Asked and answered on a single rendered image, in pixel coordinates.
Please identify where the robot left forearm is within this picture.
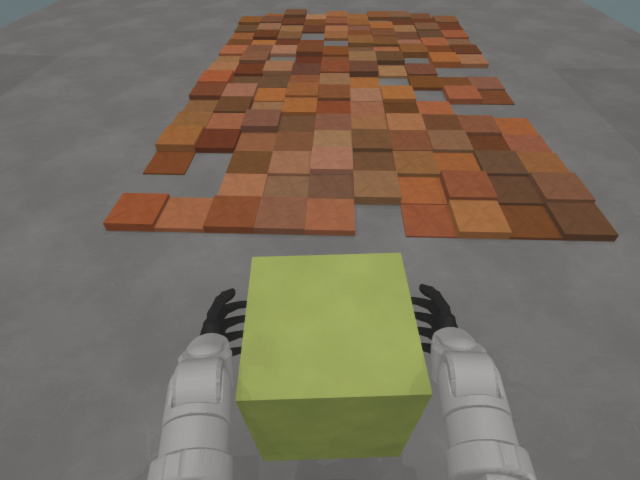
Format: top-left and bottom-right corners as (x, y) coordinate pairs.
(147, 333), (234, 480)

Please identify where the robot right forearm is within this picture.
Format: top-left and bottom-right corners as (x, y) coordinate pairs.
(431, 327), (537, 480)

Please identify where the right robot hand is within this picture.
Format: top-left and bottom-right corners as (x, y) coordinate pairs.
(411, 284), (458, 354)

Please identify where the carton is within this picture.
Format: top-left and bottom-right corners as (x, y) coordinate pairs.
(235, 253), (433, 461)

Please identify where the left robot hand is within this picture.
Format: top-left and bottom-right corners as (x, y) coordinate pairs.
(200, 288), (247, 356)

